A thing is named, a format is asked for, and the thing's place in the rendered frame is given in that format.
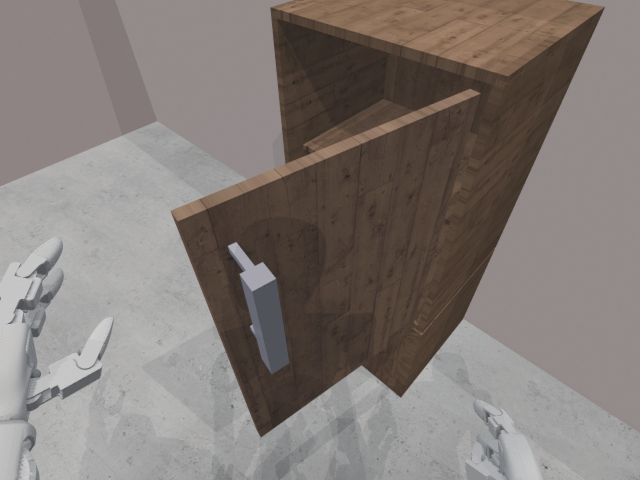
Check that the cupboard door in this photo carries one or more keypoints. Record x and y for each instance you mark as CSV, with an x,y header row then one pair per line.
x,y
349,232

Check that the robot left forearm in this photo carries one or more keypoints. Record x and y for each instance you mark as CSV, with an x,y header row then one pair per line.
x,y
17,438

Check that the robot right hand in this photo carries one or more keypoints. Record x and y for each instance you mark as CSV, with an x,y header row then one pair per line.
x,y
512,457

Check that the handle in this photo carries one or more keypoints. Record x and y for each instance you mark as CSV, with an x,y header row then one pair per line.
x,y
261,292

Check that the robot left hand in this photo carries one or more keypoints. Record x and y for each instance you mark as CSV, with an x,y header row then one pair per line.
x,y
25,292

